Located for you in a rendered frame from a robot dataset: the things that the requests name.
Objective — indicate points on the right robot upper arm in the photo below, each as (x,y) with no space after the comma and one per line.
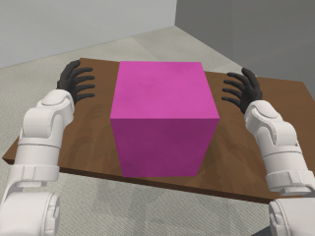
(292,217)

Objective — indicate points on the robot right forearm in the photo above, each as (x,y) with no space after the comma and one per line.
(287,171)

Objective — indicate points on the carton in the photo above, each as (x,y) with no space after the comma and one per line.
(163,117)

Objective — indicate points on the right robot hand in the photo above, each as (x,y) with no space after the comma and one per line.
(250,88)

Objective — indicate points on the robot left forearm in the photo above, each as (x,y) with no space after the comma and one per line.
(39,143)

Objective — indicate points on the left robot hand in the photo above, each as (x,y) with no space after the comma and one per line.
(68,81)

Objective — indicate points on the left robot upper arm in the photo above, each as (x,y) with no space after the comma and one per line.
(30,214)

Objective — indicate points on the table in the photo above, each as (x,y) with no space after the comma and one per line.
(232,167)

